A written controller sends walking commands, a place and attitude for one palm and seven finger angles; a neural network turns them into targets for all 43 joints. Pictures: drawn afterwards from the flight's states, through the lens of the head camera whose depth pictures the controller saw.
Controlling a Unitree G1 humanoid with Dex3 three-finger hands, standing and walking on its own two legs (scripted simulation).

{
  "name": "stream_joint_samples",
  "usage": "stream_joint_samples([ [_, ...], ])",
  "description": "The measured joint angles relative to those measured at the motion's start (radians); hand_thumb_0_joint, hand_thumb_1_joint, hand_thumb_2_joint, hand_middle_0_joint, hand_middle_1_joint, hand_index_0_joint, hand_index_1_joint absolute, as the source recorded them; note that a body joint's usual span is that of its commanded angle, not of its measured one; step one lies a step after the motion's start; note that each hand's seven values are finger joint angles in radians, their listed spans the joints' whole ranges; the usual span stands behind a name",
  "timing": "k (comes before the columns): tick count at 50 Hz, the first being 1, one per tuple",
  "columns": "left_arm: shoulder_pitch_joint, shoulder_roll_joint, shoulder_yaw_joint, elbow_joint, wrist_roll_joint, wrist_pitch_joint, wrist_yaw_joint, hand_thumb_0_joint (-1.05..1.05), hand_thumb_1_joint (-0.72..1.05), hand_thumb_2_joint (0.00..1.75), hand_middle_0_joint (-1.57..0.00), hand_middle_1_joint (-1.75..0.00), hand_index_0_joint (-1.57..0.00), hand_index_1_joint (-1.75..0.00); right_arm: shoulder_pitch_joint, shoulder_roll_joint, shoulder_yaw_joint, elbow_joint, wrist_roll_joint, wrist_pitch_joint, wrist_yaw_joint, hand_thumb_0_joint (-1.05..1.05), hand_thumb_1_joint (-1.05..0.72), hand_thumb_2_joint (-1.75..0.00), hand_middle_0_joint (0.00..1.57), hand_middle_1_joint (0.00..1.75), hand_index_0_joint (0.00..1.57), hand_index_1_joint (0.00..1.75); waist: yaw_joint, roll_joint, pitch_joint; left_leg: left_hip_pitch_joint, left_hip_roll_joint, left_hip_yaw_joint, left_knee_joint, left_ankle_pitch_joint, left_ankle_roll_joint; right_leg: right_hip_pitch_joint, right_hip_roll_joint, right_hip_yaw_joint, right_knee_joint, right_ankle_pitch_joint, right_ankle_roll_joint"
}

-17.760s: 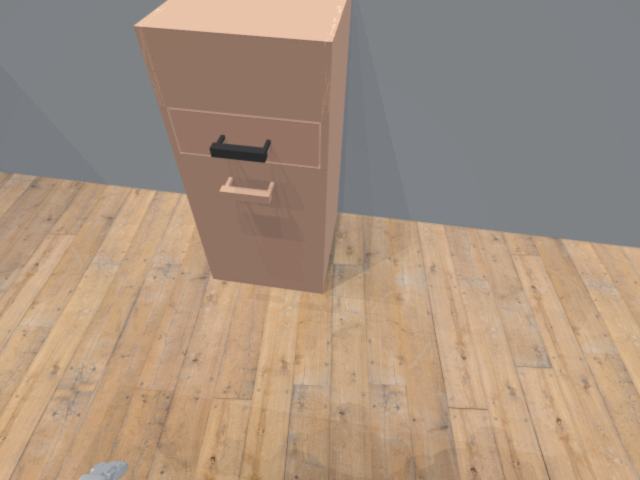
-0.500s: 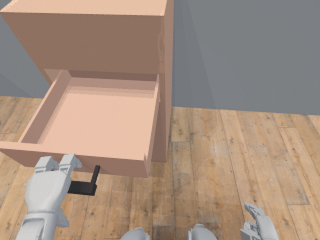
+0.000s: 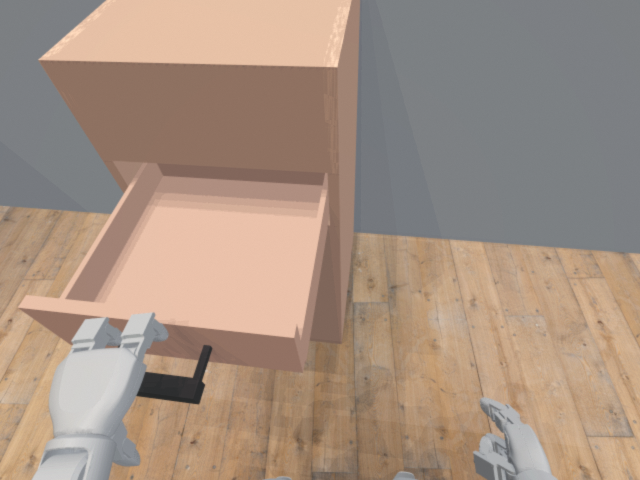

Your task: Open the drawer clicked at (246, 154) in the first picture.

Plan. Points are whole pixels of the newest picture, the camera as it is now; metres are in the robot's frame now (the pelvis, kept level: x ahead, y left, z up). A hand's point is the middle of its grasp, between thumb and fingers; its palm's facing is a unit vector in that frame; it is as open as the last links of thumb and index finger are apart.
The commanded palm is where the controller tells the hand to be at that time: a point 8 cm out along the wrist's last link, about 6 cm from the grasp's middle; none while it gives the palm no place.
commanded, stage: lift the hand off the handle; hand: left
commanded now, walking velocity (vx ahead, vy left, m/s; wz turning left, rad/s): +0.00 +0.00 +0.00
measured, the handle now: (157, 367) +0.26 +0.27 -0.05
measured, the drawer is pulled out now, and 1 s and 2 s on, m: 0.30 0.30 0.30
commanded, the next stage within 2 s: draw the hand back to the body in 1.28 s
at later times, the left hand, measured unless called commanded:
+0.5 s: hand (108, 368) +0.22 +0.27 +0.04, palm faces +0.00 -0.05 -1.00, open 13.8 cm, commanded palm +0.20 +0.27 +0.10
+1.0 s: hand (92, 360) +0.22 +0.27 +0.08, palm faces +0.03 -0.07 -1.00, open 13.8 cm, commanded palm +0.20 +0.27 +0.13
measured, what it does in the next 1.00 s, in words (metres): stands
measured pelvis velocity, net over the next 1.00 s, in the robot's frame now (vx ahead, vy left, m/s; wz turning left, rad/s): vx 0.00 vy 0.01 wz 0.00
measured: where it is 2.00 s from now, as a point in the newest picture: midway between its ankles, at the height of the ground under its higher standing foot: outside the picture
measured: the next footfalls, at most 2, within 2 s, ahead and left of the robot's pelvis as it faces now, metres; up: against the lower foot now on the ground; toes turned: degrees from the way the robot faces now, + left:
none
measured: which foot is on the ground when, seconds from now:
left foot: down 0.00-1.00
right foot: down 0.00-1.00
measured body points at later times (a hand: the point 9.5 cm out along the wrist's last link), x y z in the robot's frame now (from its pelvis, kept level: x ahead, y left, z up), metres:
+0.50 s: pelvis +0.00 +0.00 +0.02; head +0.04 -0.03 +0.46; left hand +0.22 +0.27 +0.10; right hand +0.19 -0.24 -0.09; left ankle -0.03 +0.11 -0.69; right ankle +0.03 -0.11 -0.69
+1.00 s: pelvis +0.00 +0.01 +0.03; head +0.03 -0.03 +0.48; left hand +0.21 +0.27 +0.13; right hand +0.21 -0.22 -0.07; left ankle -0.03 +0.11 -0.69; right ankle +0.03 -0.11 -0.69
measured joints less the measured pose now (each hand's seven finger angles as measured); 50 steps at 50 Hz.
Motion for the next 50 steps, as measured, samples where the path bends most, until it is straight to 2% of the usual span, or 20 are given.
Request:
stream_joint_samples([
  [11, -0.05, 0.028, 0.014, 0.013, -0.036, -0.002, -0.069, 0.0, -0.49, 0.3, -0.32, -1.2, -0.32, -1.2, 0.004, -0.007, 0.001, 0.013, 0.006, -0.012, -0.014, 0.01, -0.91, -0.9, 0.21, 0.3, 0.21, 0.3, -0.003, 0.004, 0.022, 0.059, 0.0, -0.007, -0.059, 0.03, -0.004, 0.062, 0.001, -0.006, -0.058, 0.026, -0.004],
  [23, -0.06, 0.051, 0.042, 0.003, -0.061, -0.013, -0.105, 0.0, -0.49, 0.3, -0.32, -1.2, -0.32, -1.2, 0.013, -0.012, -0.006, 0.022, 0.016, -0.017, -0.017, 0.01, -0.91, -0.9, 0.21, 0.3, 0.21, 0.3, -0.006, 0.005, 0.035, 0.11, 0.001, -0.001, -0.118, 0.056, -0.004, 0.11, 0.005, 0.0, -0.113, 0.051, -0.002],
  [33, -0.056, 0.056, 0.038, -0.034, -0.071, -0.026, -0.138, 0.0, -0.49, 0.3, -0.32, -1.2, -0.32, -1.2, 0.012, -0.013, -0.007, 0.026, 0.016, -0.025, -0.016, 0.01, -0.91, -0.9, 0.21, 0.3, 0.21, 0.3, 0.004, 0.011, 0.042, 0.15, -0.004, 0.001, -0.156, 0.071, 0.0, 0.15, 0.003, 0.003, -0.151, 0.065, 0.002],
  [50, -0.026, 0.067, 0.033, -0.132, -0.096, -0.008, -0.198, 0.0, -0.49, 0.3, -0.32, -1.2, -0.32, -1.2, 0.001, -0.008, 0.007, 0.014, 0.019, -0.029, -0.005, 0.01, -0.91, -0.9, 0.21, 0.3, 0.21, 0.3, 0.025, 0.022, 0.056, 0.228, -0.011, -0.001, -0.221, 0.095, 0.005, 0.231, -0.002, 0.002, -0.215, 0.087, 0.01],
])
